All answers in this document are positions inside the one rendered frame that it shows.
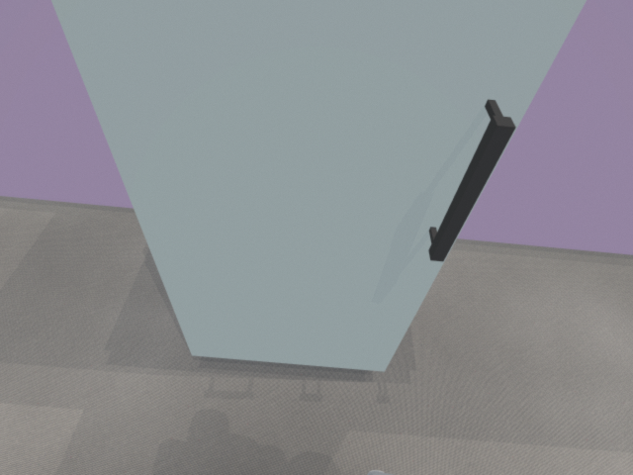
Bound fridge door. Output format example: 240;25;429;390
51;0;587;372

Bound handle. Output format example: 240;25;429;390
429;100;516;261

